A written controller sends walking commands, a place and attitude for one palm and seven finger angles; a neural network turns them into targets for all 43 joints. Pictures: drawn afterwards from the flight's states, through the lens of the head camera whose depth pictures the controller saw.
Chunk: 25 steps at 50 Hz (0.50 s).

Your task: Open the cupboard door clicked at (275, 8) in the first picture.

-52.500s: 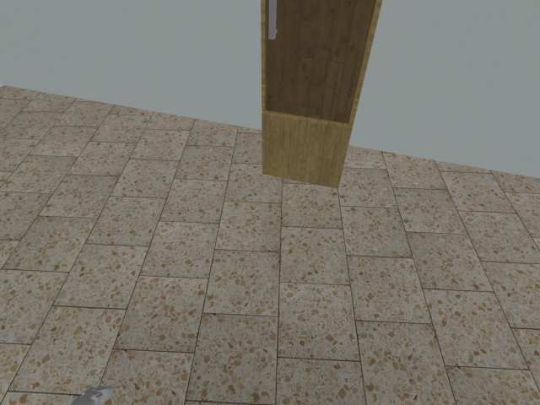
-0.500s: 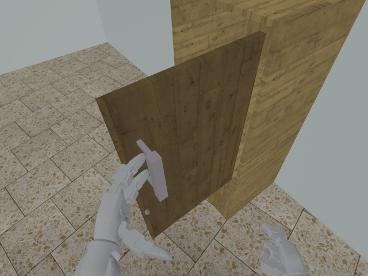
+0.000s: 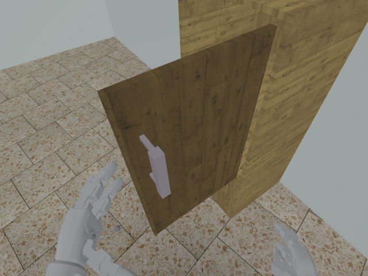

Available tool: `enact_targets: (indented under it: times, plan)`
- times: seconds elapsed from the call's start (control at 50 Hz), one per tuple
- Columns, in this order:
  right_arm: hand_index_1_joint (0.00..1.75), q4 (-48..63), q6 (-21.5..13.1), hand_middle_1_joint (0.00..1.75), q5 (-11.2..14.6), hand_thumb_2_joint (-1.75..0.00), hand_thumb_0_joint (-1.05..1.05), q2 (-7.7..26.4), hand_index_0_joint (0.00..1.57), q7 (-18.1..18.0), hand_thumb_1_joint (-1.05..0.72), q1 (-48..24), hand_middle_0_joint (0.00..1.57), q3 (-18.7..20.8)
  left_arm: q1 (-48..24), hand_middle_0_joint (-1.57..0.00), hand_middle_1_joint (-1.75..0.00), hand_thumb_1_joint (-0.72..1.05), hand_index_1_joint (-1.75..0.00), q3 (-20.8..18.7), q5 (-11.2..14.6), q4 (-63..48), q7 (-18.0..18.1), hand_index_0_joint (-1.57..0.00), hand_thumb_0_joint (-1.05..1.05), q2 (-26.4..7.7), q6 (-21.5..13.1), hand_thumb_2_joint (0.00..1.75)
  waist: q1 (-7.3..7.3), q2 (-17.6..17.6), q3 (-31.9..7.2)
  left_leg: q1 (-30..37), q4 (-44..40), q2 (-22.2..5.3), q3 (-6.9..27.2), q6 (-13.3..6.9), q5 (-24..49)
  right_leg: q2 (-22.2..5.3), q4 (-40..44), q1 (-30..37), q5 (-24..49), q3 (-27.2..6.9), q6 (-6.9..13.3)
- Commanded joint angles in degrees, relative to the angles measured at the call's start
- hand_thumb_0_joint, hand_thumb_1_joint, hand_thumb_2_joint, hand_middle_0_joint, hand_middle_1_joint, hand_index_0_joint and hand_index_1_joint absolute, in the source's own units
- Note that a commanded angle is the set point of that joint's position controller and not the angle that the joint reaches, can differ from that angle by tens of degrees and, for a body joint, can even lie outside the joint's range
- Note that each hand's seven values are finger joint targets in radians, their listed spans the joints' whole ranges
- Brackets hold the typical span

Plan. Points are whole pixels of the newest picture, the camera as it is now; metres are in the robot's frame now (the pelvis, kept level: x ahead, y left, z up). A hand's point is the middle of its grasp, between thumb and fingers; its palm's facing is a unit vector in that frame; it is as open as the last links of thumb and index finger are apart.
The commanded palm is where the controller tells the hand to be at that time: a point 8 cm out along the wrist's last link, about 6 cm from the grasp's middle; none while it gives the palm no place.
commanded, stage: draw the hand back to the body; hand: left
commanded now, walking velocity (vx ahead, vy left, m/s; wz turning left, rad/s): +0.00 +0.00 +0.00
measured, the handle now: (155, 167) +0.31 +0.08 +0.10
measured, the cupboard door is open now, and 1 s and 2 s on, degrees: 91 91 91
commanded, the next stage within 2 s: step back with the hand held close in 1.60 s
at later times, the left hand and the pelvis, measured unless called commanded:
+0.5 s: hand (75, 224) +0.18 +0.18 +0.13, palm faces -0.04 -1.00 -0.08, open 16.2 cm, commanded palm +0.15 +0.24 +0.15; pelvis +0.00 +0.03 +0.01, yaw +0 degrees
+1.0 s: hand (16, 201) +0.20 +0.26 +0.18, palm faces +0.34 -0.87 -0.36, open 11.7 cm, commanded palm +0.15 +0.31 +0.19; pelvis +0.00 +0.04 +0.03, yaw -1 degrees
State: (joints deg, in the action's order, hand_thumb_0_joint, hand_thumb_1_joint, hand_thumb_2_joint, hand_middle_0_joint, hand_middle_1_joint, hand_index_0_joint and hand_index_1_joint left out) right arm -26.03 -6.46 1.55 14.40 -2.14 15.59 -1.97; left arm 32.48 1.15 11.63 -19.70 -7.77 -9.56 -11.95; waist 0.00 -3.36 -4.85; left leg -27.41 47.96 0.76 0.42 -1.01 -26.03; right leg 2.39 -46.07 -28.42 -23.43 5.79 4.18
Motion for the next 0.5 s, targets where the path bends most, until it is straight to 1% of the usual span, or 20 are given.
enact_targets:
  times: [0.0, 0.02, 0.04, 0.06, 0.08, 0.1, 0.12, 0.14, 0.16, 0.18, 0.24, 0.26, 0.28, 0.32, 0.34, 0.36, 0.38, 0.44, 0.46, 0.48]
  plan:
    - [0.3, 10.11, -4.44, 0.3, 0.29, -0.9, 0.0, 4.92, 0.2, -0.2, -0.9, -4.85, 0.2, 2.31, -4.56, -0.15, -0.3, -0.5, -0.3, -0.67, -0.32, -13.02, 0.05, -0.15, 0.0, -4.09, -4.25, 0.3, 0.94, 5.64, -4.66, -1.64, -4.66, 0.45, 1.55, -0.97, 11.21, -3.46, 9.24, 5.08, 11.7, -8.05, -3.83]
    - [0.3, 9.95, -4.38, 0.3, 0.33, -0.9, 0.0, 4.96, 0.2, -0.27, -0.9, -4.82, 0.2, 2.54, -3.88, -0.15, -0.3, -0.5, -0.3, -3.12, -0.52, -13.17, 0.51, -0.15, 0.0, -6.04, -4.13, 0.3, 0.2, 4.8, -5.1, -1.45, -4.98, 0.35, 1.44, -0.89, 11.24, -3.28, 9.19, 5.48, 10.69, -7.94, -3.48]
    - [0.3, 10.56, -4.35, 0.3, 0.28, -0.9, 0.0, 4.73, 0.2, -0.23, -0.9, -4.84, 0.2, 2.41, -2.89, -0.15, -0.3, -0.5, -0.3, -3.11, -0.81, -14.57, 0.84, -0.15, 0.0, -5.85, -3.86, 0.3, -0.45, 4.07, -6.63, -0.86, -5.39, 0.44, 1.34, -1.0, 11.71, -3.17, 8.75, 6.23, 10.77, -7.41, -3.28]
    - [0.3, 10.68, -4.25, 0.3, 0.44, -0.9, 0.0, 4.61, 0.2, -0.26, -0.9, -4.71, 0.2, 2.45, -3.04, -0.15, -0.3, -0.5, -0.3, -4.33, -0.99, -15.21, 1.44, -0.15, 0.0, -6.9, -3.47, 0.3, -0.69, 3.44, -7.08, -0.22, -5.73, 0.33, 1.3, -1.0, 12.26, -2.9, 8.4, 6.43, 11.29, -6.97, -3.05]
    - [0.3, 10.54, -4.05, 0.3, 0.4, -0.9, 0.0, 4.62, 0.2, -0.2, -0.9, -4.94, 0.2, 2.4, -2.85, -0.15, -0.3, -0.5, -0.3, -5.28, -1.2, -15.44, 1.99, -0.15, 0.0, -7.65, -2.96, 0.3, -1.35, 2.5, -7.48, 0.08, -6.38, 0.3, 1.33, -0.95, 12.64, -2.59, 7.98, 7.09, 11.16, -6.12, -2.66]
    - [0.3, 11.0, -4.12, 0.3, 0.61, -0.9, 0.0, 4.31, 0.2, -0.2, -0.9, -5.28, 0.2, 2.26, -3.25, -0.15, -0.3, -0.5, -0.3, -4.49, -1.08, -16.61, 2.23, -0.15, 0.0, -6.6, -2.66, 0.3, -1.1, 2.39, -7.38, 0.92, -6.67, 0.2, 1.27, -0.98, 13.29, -2.49, 7.81, 6.95, 12.36, -5.82, -2.72]
    - [0.3, 10.95, -4.09, 0.3, 0.69, -0.9, 0.0, 4.11, 0.2, -0.21, -0.9, -5.13, 0.2, 2.2, -2.06, -0.15, -0.3, -0.5, -0.3, -5.5, -0.7, -16.62, 2.47, -0.15, 0.0, -6.91, -2.15, 0.3, -1.57, 2.53, -7.88, 0.97, -6.97, 0.12, 1.27, -0.88, 13.54, -2.36, 7.68, 7.59, 12.71, -5.37, -2.69]
    - [0.3, 11.06, -4.14, 0.3, 0.84, -0.9, 0.0, 4.2, 0.2, -0.26, -0.9, -5.29, 0.2, 2.04, -2.67, -0.15, -0.3, -0.5, -0.3, -4.52, -0.48, -17.34, 2.34, -0.15, 0.0, -5.99, -1.74, 0.3, -1.06, 2.26, -7.16, 1.7, -7.27, -0.01, 1.36, -0.86, 14.04, -2.09, 7.68, 7.06, 13.48, -4.89, -2.69]
    - [0.3, 11.05, -4.27, 0.3, 0.9, -0.9, 0.0, 4.15, 0.2, -0.32, -0.9, -5.32, 0.2, 1.96, -2.43, -0.15, -0.3, -0.5, -0.3, -5.02, 0.2, -17.98, 2.18, -0.15, 0.0, -6.13, -1.27, 0.3, -1.36, 1.87, -7.42, 2.06, -7.61, -0.13, 1.43, -0.79, 14.38, -2.02, 7.8, 7.36, 13.83, -4.57, -2.69]
    - [0.3, 10.72, -4.38, 0.3, 0.96, -0.9, 0.0, 4.26, 0.2, -0.42, -0.9, -5.64, 0.2, 1.92, -1.71, -0.15, -0.3, -0.5, -0.3, -6.06, 0.76, -17.03, 2.01, -0.15, 0.0, -6.66, -0.55, 0.3, -1.48, 2.94, -6.75, 1.72, -7.74, -0.2, 1.61, -0.78, 14.6, -1.95, 8.14, 7.98, 14.08, -4.6, -2.64]
    - [0.3, 10.31, -4.48, 0.3, 1.24, -0.9, 0.0, 4.7, 0.2, -0.77, -0.9, -5.71, 0.2, 1.79, -1.15, -0.15, -0.3, -0.5, -0.3, -6.97, 1.78, -17.04, 0.32, -0.15, 0.0, -7.32, 1.27, 0.3, -1.05, 4.69, -4.87, 1.78, -8.43, -0.38, 1.72, -0.78, 13.93, -1.83, 9.18, 7.69, 13.5, -4.36, -2.94]
    - [0.3, 10.36, -4.57, 0.3, 1.29, -0.9, 0.0, 4.78, 0.2, -0.9, -0.9, -5.86, 0.2, 1.65, -1.23, -0.15, -0.3, -0.5, -0.3, -6.36, 2.02, -17.02, -0.39, -0.15, 0.0, -6.76, 2.1, 0.3, -0.94, 3.94, -4.01, 2.12, -8.64, -0.41, 1.69, -0.85, 13.91, -1.85, 9.57, 7.31, 13.48, -4.27, -2.99]
    - [0.3, 9.97, -4.64, 0.3, 1.34, -0.9, 0.0, 5.02, 0.2, -1.03, -0.9, -6.05, 0.2, 1.65, -2.04, -0.15, -0.3, -0.5, -0.3, -6.98, 2.06, -16.42, -0.8, -0.15, 0.0, -7.61, 2.77, 0.3, -0.69, 4.28, -3.18, 2.3, -8.79, -0.53, 1.93, -0.88, 14.12, -1.88, 9.96, 7.37, 13.3, -4.27, -2.88]
    - [0.3, 9.74, -4.95, 0.3, 1.47, -0.9, 0.0, 5.02, 0.2, -1.19, -0.9, -6.23, 0.2, 1.62, -2.12, -0.15, -0.3, -0.5, -0.3, -9.09, 2.54, -17.72, -1.49, -0.15, 0.0, -9.15, 3.78, 0.3, -1.28, 2.44, -3.35, 3.39, -9.69, -0.63, 2.16, -0.59, 14.97, -1.77, 9.9, 7.75, 13.75, -3.69, -2.68]
    - [0.3, 9.98, -5.14, 0.3, 1.44, -0.9, 0.0, 4.99, 0.2, -1.25, -0.9, -6.29, 0.2, 1.42, -2.46, -0.15, -0.3, -0.5, -0.3, -8.26, 2.72, -18.57, -2.05, -0.15, 0.0, -8.47, 4.27, 0.3, -1.18, 2.43, -3.63, 3.88, -9.82, -0.55, 2.21, -0.69, 14.83, -1.77, 10.14, 7.6, 13.45, -3.5, -2.79]
    - [0.3, 9.64, -5.19, 0.3, 1.5, -0.9, 0.0, 5.08, 0.2, -1.4, -0.9, -6.24, 0.2, 1.44, -3.46, -0.15, -0.3, -0.5, -0.3, -9.84, 2.94, -18.61, -2.1, -0.15, 0.0, -9.82, 4.63, 0.3, -1.23, 2.02, -2.97, 3.98, -10.22, -0.69, 2.41, -0.52, 14.76, -1.7, 10.33, 7.56, 13.04, -3.31, -2.69]
    - [0.3, 9.4, -5.36, 0.3, 1.4, -0.9, 0.0, 5.18, 0.2, -1.54, -0.9, -6.68, 0.2, 1.34, -4.1, -0.15, -0.3, -0.5, -0.3, -10.18, 3.17, -18.81, -2.17, -0.15, 0.0, -9.98, 4.97, 0.3, -1.38, 2.32, -2.89, 4.41, -10.41, -0.67, 2.59, -0.61, 14.83, -1.59, 10.66, 7.86, 12.83, -3.25, -2.61]
    - [0.3, 9.01, -6.28, 0.3, 1.51, -0.9, 0.0, 5.1, 0.2, -1.58, -0.9, -6.41, 0.2, 1.2, -5.32, -0.15, -0.3, -0.43, -0.3, -11.81, 3.9, -21.33, -2.52, -0.15, 0.0, -10.94, 4.94, 0.33, -1.74, -0.14, -4.78, 6.83, -11.44, -0.77, 3.17, 0.18, 17.08, -1.44, 10.37, 8.62, 14.33, -2.45, -2.42]
    - [0.3, 8.8, -6.6, 0.3, 1.57, -0.9, 0.0, 4.97, 0.2, -1.57, -0.9, -6.54, 0.2, 1.17, -4.84, -0.15, -0.3, -0.4, -0.3, -11.94, 4.21, -21.15, -2.75, -0.15, 0.0, -10.66, 5.11, 0.34, -1.83, 0.08, -4.63, 7.42, -11.6, -0.83, 3.2, 0.32, 17.9, -1.31, 10.41, 8.7, 15.1, -2.13, -2.43]
    - [0.3, 8.36, -6.74, 0.3, 1.59, -0.9, 0.0, 5.18, 0.2, -1.56, -0.9, -6.7, 0.2, 1.26, -4.71, -0.16, -0.3, -0.36, -0.3, -13.07, 4.28, -20.6, -2.86, -0.16, 0.0, -11.64, 5.35, 0.36, -2.11, 0.45, -5.1, 7.74, -11.58, -0.81, 3.31, 0.29, 18.86, -1.22, 10.54, 9.26, 15.88, -2.12, -2.36]
